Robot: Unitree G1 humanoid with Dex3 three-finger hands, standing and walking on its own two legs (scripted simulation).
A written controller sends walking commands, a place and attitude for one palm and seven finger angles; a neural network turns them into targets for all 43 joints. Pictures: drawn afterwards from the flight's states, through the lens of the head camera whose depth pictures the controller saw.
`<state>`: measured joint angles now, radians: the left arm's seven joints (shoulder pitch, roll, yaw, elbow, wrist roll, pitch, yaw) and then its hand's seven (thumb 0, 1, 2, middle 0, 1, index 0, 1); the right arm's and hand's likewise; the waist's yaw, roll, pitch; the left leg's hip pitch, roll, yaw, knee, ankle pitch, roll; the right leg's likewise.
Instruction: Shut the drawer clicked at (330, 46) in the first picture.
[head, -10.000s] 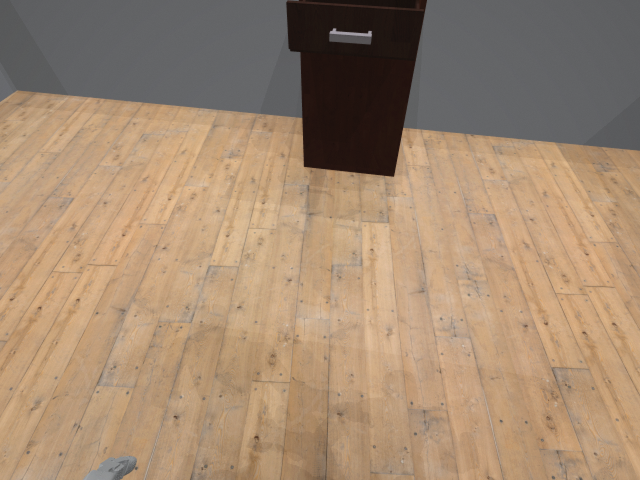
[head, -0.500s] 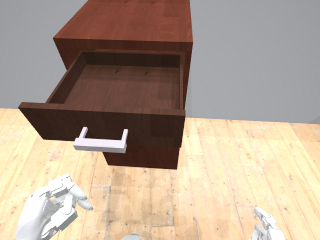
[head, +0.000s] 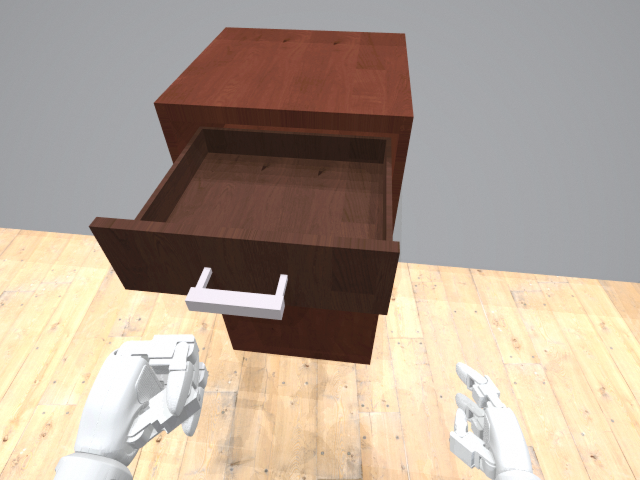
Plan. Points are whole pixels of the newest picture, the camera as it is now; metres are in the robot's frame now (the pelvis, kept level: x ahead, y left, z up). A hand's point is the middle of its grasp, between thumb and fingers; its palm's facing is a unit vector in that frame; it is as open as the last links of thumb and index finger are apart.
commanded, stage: raise the hand and make a fist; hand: left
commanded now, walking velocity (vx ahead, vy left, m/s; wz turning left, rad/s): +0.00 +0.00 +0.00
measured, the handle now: (240, 290) +0.35 +0.15 +0.05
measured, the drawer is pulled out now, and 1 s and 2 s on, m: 0.29 0.29 0.29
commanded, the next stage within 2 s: bring the fist close to the handle in 0.44 s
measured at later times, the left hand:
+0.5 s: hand (196, 389) +0.17 +0.13 +0.14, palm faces +0.01 -0.99 -0.12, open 3.3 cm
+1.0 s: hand (213, 383) +0.20 +0.13 +0.10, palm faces -0.05 -1.00 -0.04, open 3.3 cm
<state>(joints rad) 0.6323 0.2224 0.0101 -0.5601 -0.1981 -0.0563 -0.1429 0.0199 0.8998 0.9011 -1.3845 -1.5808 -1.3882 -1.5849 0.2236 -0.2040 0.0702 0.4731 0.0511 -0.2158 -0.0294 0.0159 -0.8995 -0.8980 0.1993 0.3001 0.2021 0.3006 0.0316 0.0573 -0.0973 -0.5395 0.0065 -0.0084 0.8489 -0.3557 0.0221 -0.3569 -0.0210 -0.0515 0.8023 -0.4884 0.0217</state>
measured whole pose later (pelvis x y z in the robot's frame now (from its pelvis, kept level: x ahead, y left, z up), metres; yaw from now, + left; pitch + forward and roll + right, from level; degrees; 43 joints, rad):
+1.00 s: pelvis +0.01 -0.03 +0.01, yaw +0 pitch +3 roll +0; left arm 0.54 0.20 0.13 -0.25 -0.27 -0.19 -0.28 0.02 0.90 0.90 -1.40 -1.60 -1.40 -1.60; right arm 0.23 -0.25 0.01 0.58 0.05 -0.30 -0.05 0.02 -0.90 -0.90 0.20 0.30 0.20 0.30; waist 0.01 0.05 -0.08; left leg -0.50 0.02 -0.02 0.77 -0.33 -0.02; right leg -0.33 0.00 -0.06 0.76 -0.48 -0.02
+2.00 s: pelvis +0.01 -0.03 -0.02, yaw -1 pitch +10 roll +0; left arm 0.35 0.19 0.06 -0.07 -0.20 -0.31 -0.12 0.02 0.90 0.90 -1.40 -1.60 -1.40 -1.60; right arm 0.24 -0.24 0.01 0.52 0.03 -0.12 -0.02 0.02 -0.90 -0.90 0.20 0.30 0.20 0.30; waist -0.03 0.05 -0.11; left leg -0.73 0.04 -0.02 0.95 -0.40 -0.02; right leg -0.58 0.01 -0.05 0.96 -0.56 -0.02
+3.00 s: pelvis -0.03 -0.02 -0.02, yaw -1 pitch +10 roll -2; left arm -0.25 0.23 0.08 0.47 -0.17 -0.31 -0.10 0.00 0.79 0.97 -1.40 -1.60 -1.40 -1.60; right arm 0.25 -0.26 0.03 0.64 0.04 -0.10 -0.04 0.01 -0.90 -0.90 0.20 0.30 0.20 0.30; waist -0.05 0.04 -0.07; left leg -0.78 0.03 -0.03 0.94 -0.34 -0.01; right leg -0.62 0.00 -0.06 0.95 -0.50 -0.01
